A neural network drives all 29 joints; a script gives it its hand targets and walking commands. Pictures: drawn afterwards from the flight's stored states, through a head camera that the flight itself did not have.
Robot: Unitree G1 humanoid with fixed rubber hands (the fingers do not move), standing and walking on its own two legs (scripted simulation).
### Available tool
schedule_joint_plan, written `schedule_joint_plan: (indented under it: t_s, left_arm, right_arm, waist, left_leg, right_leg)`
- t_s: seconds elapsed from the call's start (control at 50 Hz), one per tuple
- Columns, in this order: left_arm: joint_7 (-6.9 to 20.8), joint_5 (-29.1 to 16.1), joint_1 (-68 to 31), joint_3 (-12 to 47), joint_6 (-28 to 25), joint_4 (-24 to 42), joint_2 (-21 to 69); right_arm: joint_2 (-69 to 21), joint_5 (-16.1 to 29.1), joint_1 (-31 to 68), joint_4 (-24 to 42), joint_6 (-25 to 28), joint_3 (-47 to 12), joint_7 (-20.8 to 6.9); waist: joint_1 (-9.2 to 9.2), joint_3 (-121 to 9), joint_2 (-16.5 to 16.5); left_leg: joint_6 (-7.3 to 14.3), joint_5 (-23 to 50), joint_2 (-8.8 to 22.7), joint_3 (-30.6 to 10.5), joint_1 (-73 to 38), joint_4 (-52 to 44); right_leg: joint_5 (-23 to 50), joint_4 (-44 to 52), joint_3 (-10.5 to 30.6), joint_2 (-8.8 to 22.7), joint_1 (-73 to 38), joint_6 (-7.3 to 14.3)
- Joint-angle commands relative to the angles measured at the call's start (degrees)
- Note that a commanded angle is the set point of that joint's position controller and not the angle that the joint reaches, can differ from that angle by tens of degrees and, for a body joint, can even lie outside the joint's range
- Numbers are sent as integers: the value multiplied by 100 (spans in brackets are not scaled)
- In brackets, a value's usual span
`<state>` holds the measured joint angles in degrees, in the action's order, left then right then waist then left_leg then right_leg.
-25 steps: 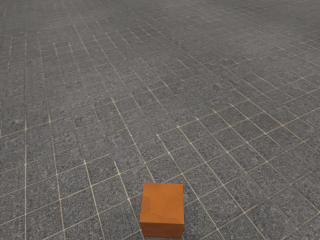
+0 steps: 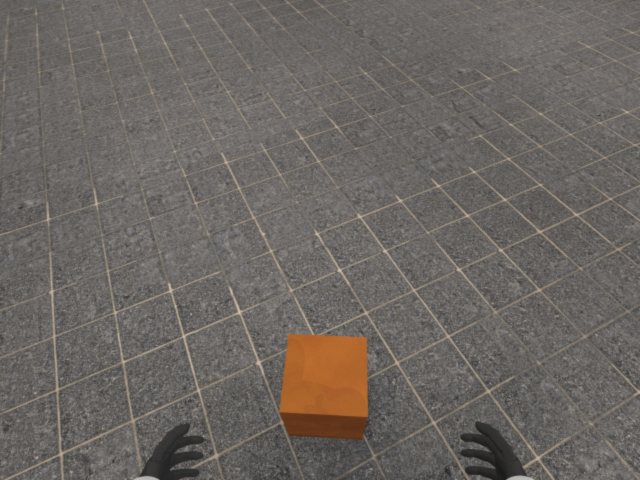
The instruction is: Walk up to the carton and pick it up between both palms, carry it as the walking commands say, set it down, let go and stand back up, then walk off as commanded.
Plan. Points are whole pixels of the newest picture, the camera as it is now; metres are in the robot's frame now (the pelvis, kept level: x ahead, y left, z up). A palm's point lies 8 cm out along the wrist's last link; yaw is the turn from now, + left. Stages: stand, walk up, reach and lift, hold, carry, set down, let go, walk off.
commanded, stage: reach and lift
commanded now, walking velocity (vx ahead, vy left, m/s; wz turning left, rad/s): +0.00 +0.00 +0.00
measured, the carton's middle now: (326, 388) +0.44 +0.02 -0.63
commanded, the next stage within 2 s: none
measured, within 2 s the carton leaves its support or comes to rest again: neither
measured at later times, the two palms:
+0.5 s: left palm (190, 405) +0.27 +0.23 -0.17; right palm (464, 411) +0.26 -0.19 -0.16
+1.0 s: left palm (219, 336) +0.41 +0.22 -0.22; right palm (435, 342) +0.40 -0.19 -0.22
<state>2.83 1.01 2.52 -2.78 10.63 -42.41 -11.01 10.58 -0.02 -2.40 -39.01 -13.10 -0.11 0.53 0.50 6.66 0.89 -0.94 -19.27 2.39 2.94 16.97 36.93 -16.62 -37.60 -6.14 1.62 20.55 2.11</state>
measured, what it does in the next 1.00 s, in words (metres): lowers itself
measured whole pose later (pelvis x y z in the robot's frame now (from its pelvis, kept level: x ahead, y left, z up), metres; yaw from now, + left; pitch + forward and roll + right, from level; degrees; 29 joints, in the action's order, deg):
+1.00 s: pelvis -0.03 +0.01 -0.08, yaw -1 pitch +44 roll -1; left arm 0.3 -1.5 -47.9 -15.7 1.6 -46.0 -14.5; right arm 10.2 0.0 45.8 -39.5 -4.9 11.0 4.5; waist 0.5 -1.5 0.9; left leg 0.0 -18.7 3.0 1.8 81.0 55.8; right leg -12.9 -51.5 -5.8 1.7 82.4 2.3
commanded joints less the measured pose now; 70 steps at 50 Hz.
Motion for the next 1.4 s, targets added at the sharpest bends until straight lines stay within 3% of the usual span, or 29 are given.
schedule_joint_plan:
  t_s: [0.0, 0.12, 0.16, 0.22, 0.28, 0.32, 0.34, 0.42, 0.5, 0.52, 0.54, 0.7, 0.76, 0.86, 0.94, 0.96, 1.0, 1.08, 1.16, 1.2, 1.22, 1.24, 1.34, 1.38]
  left_arm:
    - [116, -1, -704, -625, -626, 775, -876]
    - [28, -331, -1449, -646, -1183, 1028, -933]
    - [-64, -430, -1805, -626, -1240, 1169, -867]
    - [-166, -545, -1890, -623, -1230, 1133, -860]
    - [-239, -522, -2088, -696, -1121, 927, -880]
    - [-270, -477, -2320, -674, -1002, 751, -782]
    - [-278, -410, -2451, -784, -957, 656, -864]
    - [-317, -318, -3331, -845, -771, 524, -811]
    - [-391, -356, -4588, -887, -750, 779, -767]
    - [-408, -342, -4814, -891, -750, 728, -777]
    - [-412, -344, -4993, -913, -735, 692, -742]
    - [-396, -289, -5536, -1253, -784, -110, -766]
    - [-354, -284, -5773, -1418, -945, -257, -936]
    - [-269, -354, -6224, -1746, -1187, -20, -1352]
    - [-168, -565, -6543, -1656, -1180, 761, -1504]
    - [-157, -571, -6558, -1623, -1168, 737, -1460]
    - [-130, -674, -6752, -1493, -1134, 1016, -1382]
    - [-111, -475, -6964, -1474, -1071, 947, -1186]
    - [-101, -56, -7202, -1519, -1032, 61, -696]
    - [-101, 94, -7246, -1550, -961, -317, -577]
    - [-104, 223, -7326, -1543, -927, -552, -587]
    - [-112, 277, -7412, -1612, -881, -590, -602]
    - [-196, 212, -7962, -1678, -864, -175, -861]
    - [-271, 164, -8221, -1654, -817, -78, -1093]
  right_arm:
    - [3, 65, 300, 999, 598, 424, 14]
    - [140, 234, 1083, 1400, 1214, 486, 236]
    - [298, 242, 1387, 1537, 1314, 637, 306]
    - [407, 361, 1521, 1497, 1319, 672, 379]
    - [522, 344, 1902, 1374, 1227, 787, 447]
    - [571, 253, 2209, 1070, 1112, 910, 460]
    - [513, 300, 2337, 1012, 1057, 877, 450]
    - [533, 260, 3028, 657, 855, 1097, 382]
    - [575, 284, 3953, 476, 820, 1313, 317]
    - [586, 314, 4152, 420, 825, 1327, 305]
    - [593, 311, 4435, 419, 831, 1374, 297]
    - [495, 282, 5153, -76, 921, 1603, 381]
    - [386, 327, 5417, 10, 1056, 1659, 431]
    - [279, 350, 6009, 467, 1180, 1684, 530]
    - [225, 315, 6381, 1308, 1118, 1659, 581]
    - [143, 246, 6422, 1354, 1101, 1727, 578]
    - [202, 186, 6629, 1649, 1060, 1799, 578]
    - [304, 65, 6464, 1296, 1086, 2028, 448]
    - [406, -210, 6247, 91, 1217, 2441, 264]
    - [423, -256, 6286, -362, 1213, 2474, 172]
    - [435, -338, 6281, -752, 1200, 2578, 144]
    - [411, -348, 6466, -749, 1180, 2547, 116]
    - [693, -383, 7175, -100, 1229, 2605, 215]
    - [855, -273, 7434, 87, 1178, 2526, 299]
  waist:
    - [1, -1266, -279]
    - [8, -3309, -347]
    - [39, -3981, -329]
    - [-67, -4722, -268]
    - [-151, -4924, -227]
    - [-123, -4698, -80]
    - [-199, -4590, -9]
    - [-60, -4030, 162]
    - [54, -4156, 332]
    - [-4, -4194, 468]
    - [-25, -4210, 374]
    - [-145, -5113, 258]
    - [-191, -5517, 115]
    - [-339, -6853, -197]
    - [-189, -8286, -533]
    - [-151, -8275, -621]
    - [-11, -8564, -660]
    - [49, -8452, -113]
    - [275, -6951, 530]
    - [319, -6441, 696]
    - [374, -6119, 785]
    - [317, -6069, 661]
    - [296, -7240, 418]
    - [228, -7783, 466]
  left_leg:
    - [213, 687, -367, -255, 2292, 427]
    - [104, 1506, -457, -496, 3089, 1236]
    - [99, 1802, -430, -549, 3408, 1401]
    - [113, 2130, -427, -537, 3727, 1577]
    - [107, 2004, -449, -450, 4003, 1572]
    - [75, 1594, -438, -416, 4183, 1480]
    - [94, 1276, -430, -387, 4166, 1446]
    - [77, 424, -380, -429, 4009, 1267]
    - [49, 236, -354, -484, 3977, 1339]
    - [29, 253, -363, -467, 3993, 1372]
    - [21, 252, -372, -478, 3991, 1367]
    - [-17, 1366, -556, -438, 4290, 1672]
    - [25, 1992, -600, -445, 4579, 1831]
    - [71, 2902, -657, -400, 5125, 2019]
    - [103, 3261, -620, -351, 5870, 1795]
    - [115, 3050, -588, -341, 6455, 1628]
    - [121, 3093, -533, -393, 6513, 1472]
    - [53, 3880, -433, -606, 5274, 1617]
    - [-62, 4277, -329, -903, 3884, 2158]
    - [-131, 3897, -324, -947, 3708, 2418]
    - [-185, 2934, -334, -878, 4296, 2422]
    - [-207, 2505, -375, -801, 4560, 2489]
    - [-210, 2477, -497, -588, 4984, 3272]
    - [-219, 2105, -528, -448, 5066, 3583]
  right_leg:
    - [1545, -499, 802, -130, -231, -357]
    - [3369, -1474, 1022, -91, -156, -388]
    - [3709, -1701, 1048, -124, -67, -345]
    - [3900, -1897, 1094, -171, -62, -297]
    - [3494, -1886, 1017, -192, 423, -291]
    - [2773, -1799, 974, -196, 930, -233]
    - [2308, -1734, 934, -202, 1126, -235]
    - [771, -1487, 789, -263, 2005, -191]
    - [421, -1555, 774, -320, 2512, -121]
    - [402, -1583, 781, -311, 2628, -103]
    - [359, -1598, 769, -337, 2726, -125]
    - [1595, -1933, 795, -424, 2715, -193]
    - [2432, -2095, 857, -438, 2601, -226]
    - [4222, -2327, 1134, -402, 1470, -258]
    - [5809, -2470, 1405, -227, -379, -176]
    - [6039, -2527, 1467, -131, -674, -142]
    - [6121, -2469, 1479, -111, -943, -106]
    - [5229, -2367, 1168, -253, 622, -111]
    - [3312, -2160, 711, -498, 4417, -244]
    - [2482, -2256, 572, -560, 5621, -266]
    - [1900, -2400, 509, -557, 5864, -236]
    - [1698, -2499, 478, -544, 5817, -244]
    - [1999, -3241, 404, -596, 5436, -319]
    - [1765, -3564, 366, -619, 5357, -340]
